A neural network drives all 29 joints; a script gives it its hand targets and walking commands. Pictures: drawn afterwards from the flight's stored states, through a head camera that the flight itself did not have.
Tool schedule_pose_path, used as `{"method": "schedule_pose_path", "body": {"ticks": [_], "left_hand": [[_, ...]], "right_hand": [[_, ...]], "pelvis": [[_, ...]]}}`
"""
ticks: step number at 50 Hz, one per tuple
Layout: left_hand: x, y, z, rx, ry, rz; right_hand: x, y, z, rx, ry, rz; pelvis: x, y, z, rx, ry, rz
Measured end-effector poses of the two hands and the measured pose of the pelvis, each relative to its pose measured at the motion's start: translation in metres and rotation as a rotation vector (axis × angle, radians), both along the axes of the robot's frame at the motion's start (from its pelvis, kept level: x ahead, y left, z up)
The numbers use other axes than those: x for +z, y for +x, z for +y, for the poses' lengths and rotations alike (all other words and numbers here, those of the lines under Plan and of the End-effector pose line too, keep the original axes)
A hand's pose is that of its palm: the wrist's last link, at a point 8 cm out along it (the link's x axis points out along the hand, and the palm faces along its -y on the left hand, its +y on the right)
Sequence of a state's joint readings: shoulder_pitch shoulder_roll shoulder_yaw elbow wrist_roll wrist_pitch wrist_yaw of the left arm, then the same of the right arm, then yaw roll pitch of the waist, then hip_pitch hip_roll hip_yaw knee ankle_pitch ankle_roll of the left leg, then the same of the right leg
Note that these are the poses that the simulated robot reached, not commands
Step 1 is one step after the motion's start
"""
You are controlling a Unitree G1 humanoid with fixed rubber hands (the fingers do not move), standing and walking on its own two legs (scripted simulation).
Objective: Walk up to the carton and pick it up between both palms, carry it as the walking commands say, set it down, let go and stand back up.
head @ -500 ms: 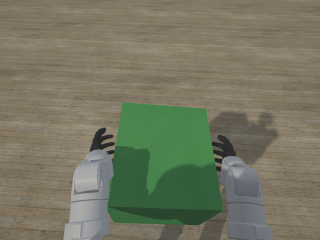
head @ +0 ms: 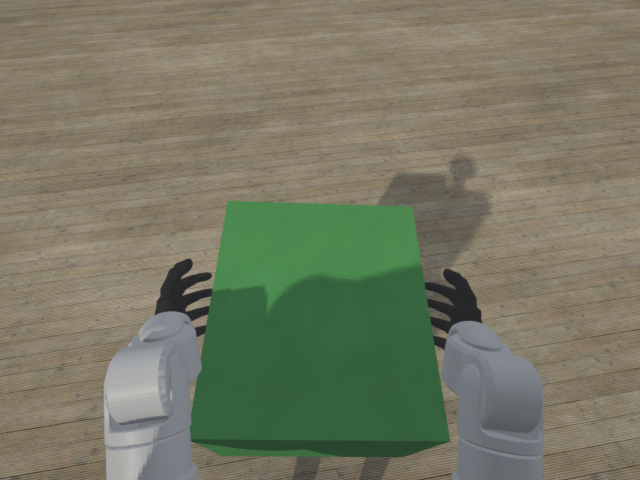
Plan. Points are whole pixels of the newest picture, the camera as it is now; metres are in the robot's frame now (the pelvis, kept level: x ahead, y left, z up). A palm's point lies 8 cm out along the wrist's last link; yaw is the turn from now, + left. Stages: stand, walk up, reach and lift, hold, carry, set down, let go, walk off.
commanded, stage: carry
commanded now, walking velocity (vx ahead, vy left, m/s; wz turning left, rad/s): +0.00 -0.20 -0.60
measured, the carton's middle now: (316, 331) +0.32 +0.00 +0.00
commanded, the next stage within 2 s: none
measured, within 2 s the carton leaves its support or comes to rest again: neither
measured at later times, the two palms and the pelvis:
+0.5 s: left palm (390, 382) +0.22 -0.07 +0.09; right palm out of the picture +0.13 -0.38 +0.08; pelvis -0.09 -0.15 -0.02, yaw -17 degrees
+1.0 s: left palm out of the picture +0.10 -0.28 +0.10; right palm out of the picture -0.06 -0.56 +0.11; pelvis -0.21 -0.28 +0.00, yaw -33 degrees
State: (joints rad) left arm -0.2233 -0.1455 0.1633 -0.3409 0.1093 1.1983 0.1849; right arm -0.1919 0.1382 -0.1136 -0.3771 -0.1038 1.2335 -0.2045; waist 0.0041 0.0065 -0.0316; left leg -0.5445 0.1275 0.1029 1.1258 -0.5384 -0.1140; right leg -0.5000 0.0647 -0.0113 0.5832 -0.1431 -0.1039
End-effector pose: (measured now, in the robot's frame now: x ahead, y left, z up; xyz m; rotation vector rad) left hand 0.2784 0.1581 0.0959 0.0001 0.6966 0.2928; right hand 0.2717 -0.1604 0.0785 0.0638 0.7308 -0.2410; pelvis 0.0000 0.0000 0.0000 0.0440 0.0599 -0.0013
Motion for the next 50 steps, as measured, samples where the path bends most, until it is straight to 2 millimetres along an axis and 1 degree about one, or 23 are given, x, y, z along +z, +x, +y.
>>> {"method": "schedule_pose_path", "body": {"ticks": [3, 8, 10, 12, 15, 18, 21, 24, 25, 27, 30, 33, 37, 40, 44, 47, 50], "left_hand": [[-0.001, -0.009, -0.016, -0.012, -0.003, 0.003], [-0.008, -0.025, -0.04, -0.036, -0.039, 0.019], [-0.011, -0.032, -0.051, -0.052, -0.056, 0.014], [-0.008, -0.038, -0.065, -0.08, -0.055, 0.01], [0.003, -0.044, -0.089, -0.115, -0.052, -0.008], [0.006, -0.046, -0.122, -0.149, -0.052, -0.034], [0.004, -0.05, -0.167, -0.204, -0.053, -0.051], [-0.004, -0.058, -0.215, -0.251, -0.038, -0.061], [-0.007, -0.063, -0.229, -0.272, -0.031, -0.051], [-0.011, -0.073, -0.252, -0.313, -0.02, -0.009], [-0.015, -0.09, -0.277, -0.354, -0.014, 0.044], [-0.018, -0.104, -0.296, -0.377, -0.021, 0.044], [-0.021, -0.12, -0.318, -0.4, -0.051, 0.031], [-0.022, -0.135, -0.336, -0.423, -0.074, 0.033], [-0.008, -0.151, -0.365, -0.475, -0.067, 0.029], [-0.001, -0.161, -0.397, -0.501, -0.056, 0.0], [0.0, -0.174, -0.439, -0.546, -0.048, -0.018]], "right_hand": [[0.001, -0.012, -0.016, -0.013, -0.004, 0.002], [0.006, -0.035, -0.04, -0.037, -0.035, 0.015], [0.01, -0.046, -0.051, -0.055, -0.052, 0.009], [0.014, -0.059, -0.065, -0.077, -0.051, 0.0], [0.022, -0.075, -0.088, -0.105, -0.048, -0.018], [0.029, -0.089, -0.119, -0.145, -0.058, -0.044], [0.027, -0.11, -0.161, -0.204, -0.06, -0.06], [0.01, -0.133, -0.205, -0.253, -0.044, -0.07], [0.004, -0.144, -0.218, -0.274, -0.033, -0.062], [-0.007, -0.167, -0.237, -0.307, -0.015, -0.023], [-0.015, -0.197, -0.258, -0.338, 0.004, 0.027], [-0.013, -0.217, -0.275, -0.359, -0.003, 0.027], [-0.001, -0.238, -0.294, -0.385, -0.04, 0.013], [0.011, -0.258, -0.31, -0.408, -0.072, 0.006], [0.024, -0.285, -0.335, -0.453, -0.064, -0.022], [0.029, -0.303, -0.361, -0.485, -0.064, -0.047], [0.027, -0.329, -0.395, -0.542, -0.064, -0.062]], "pelvis": [[0.001, -0.012, -0.013, -0.012, 0.0, 0.008], [0.004, -0.032, -0.032, -0.042, -0.003, 0.044], [0.004, -0.041, -0.04, -0.066, -0.012, 0.032], [0.006, -0.046, -0.048, -0.092, -0.025, 0.006], [0.009, -0.051, -0.064, -0.124, -0.044, -0.013], [0.007, -0.061, -0.086, -0.185, -0.052, -0.008], [0.001, -0.072, -0.114, -0.246, -0.054, -0.006], [-0.014, -0.085, -0.145, -0.286, -0.04, -0.02], [-0.016, -0.09, -0.153, -0.295, -0.039, -0.033], [-0.013, -0.101, -0.164, -0.306, -0.029, -0.044], [-0.008, -0.117, -0.179, -0.328, -0.018, -0.036], [-0.007, -0.133, -0.193, -0.351, -0.025, -0.03], [-0.005, -0.154, -0.207, -0.378, -0.031, 0.002], [-0.001, -0.168, -0.22, -0.411, -0.033, -0.012], [0.007, -0.181, -0.24, -0.458, -0.075, -0.027], [0.006, -0.194, -0.258, -0.514, -0.075, -0.014], [0.001, -0.212, -0.281, -0.571, -0.068, 0.001]]}}
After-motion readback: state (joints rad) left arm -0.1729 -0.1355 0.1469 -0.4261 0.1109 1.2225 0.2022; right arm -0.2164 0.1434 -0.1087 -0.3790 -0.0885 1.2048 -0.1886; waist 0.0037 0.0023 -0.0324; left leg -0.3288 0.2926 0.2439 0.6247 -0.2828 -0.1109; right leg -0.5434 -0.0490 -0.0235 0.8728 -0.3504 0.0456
